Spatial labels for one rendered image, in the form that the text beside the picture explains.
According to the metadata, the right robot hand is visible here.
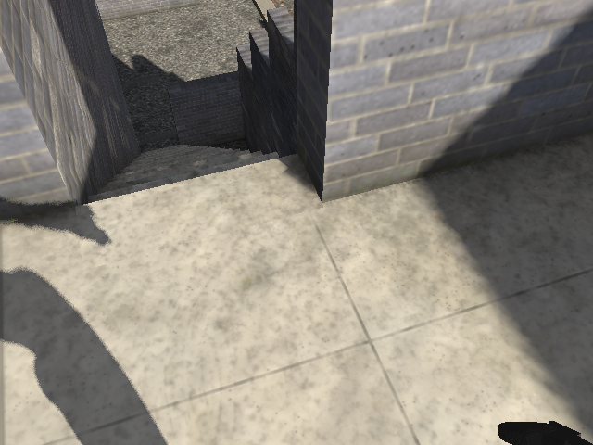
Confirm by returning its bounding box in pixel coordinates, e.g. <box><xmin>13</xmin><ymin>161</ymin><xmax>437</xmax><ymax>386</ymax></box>
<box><xmin>498</xmin><ymin>421</ymin><xmax>593</xmax><ymax>445</ymax></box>

